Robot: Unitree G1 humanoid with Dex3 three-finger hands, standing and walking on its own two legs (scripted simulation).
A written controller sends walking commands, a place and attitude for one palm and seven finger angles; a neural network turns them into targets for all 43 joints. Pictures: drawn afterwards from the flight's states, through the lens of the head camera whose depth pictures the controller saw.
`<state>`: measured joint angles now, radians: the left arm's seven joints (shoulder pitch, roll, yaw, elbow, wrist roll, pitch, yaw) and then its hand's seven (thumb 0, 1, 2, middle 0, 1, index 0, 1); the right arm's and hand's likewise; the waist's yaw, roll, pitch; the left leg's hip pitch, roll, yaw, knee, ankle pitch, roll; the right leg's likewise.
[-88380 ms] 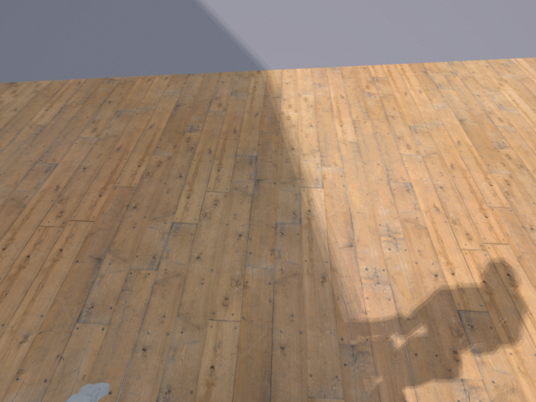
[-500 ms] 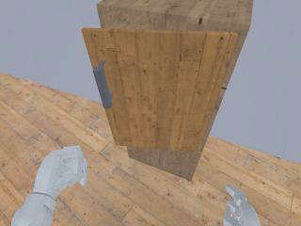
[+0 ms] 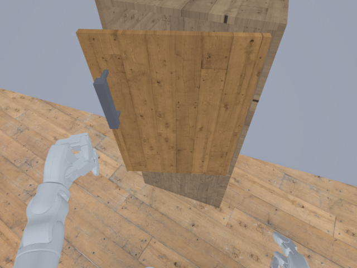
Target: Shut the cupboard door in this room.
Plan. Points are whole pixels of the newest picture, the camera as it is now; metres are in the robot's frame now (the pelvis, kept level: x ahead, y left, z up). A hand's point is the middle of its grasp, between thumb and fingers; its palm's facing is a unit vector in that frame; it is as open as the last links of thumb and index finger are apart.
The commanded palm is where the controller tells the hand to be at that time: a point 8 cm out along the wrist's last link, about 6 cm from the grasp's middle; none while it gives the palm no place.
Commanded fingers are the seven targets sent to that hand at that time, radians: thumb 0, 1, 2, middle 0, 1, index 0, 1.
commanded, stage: bring the fist close to the handle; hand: left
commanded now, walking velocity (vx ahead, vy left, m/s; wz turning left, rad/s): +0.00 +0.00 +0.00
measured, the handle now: (110, 100) +0.51 +0.21 +0.09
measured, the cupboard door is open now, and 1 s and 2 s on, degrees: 16 16 4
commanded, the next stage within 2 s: push the door shut along its arc in 0.88 s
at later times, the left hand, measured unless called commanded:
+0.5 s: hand (112, 127) +0.41 +0.18 +0.09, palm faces -0.02 -1.00 -0.02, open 3.1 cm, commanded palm +0.38 +0.23 +0.09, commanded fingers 0.00 0.90 0.90 -1.30 -1.50 -1.30 -1.50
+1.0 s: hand (111, 129) +0.40 +0.18 +0.09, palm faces +0.00 -1.00 -0.01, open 3.1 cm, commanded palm +0.38 +0.23 +0.09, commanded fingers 0.00 0.90 0.90 -1.30 -1.50 -1.30 -1.50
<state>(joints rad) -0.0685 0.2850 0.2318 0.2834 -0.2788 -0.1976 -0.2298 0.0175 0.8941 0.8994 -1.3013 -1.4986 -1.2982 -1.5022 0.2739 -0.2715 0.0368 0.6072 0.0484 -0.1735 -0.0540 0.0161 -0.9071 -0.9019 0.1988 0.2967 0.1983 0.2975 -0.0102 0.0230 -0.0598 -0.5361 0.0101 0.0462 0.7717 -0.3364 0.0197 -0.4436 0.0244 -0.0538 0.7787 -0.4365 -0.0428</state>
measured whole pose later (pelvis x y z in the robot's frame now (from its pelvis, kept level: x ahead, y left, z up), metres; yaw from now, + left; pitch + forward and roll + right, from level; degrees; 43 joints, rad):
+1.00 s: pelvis -0.01 +0.01 -0.01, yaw +0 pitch +9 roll -1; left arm -0.54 0.31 0.23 0.81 -0.20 -0.31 -0.19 0.02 0.90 0.90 -1.30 -1.50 -1.30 -1.50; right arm 0.31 -0.27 0.02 0.65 0.05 -0.05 -0.03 0.01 -0.91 -0.90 0.20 0.30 0.20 0.30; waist -0.05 0.02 -0.07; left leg -0.64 0.02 0.04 0.81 -0.33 0.03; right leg -0.54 0.03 -0.06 0.80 -0.42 -0.04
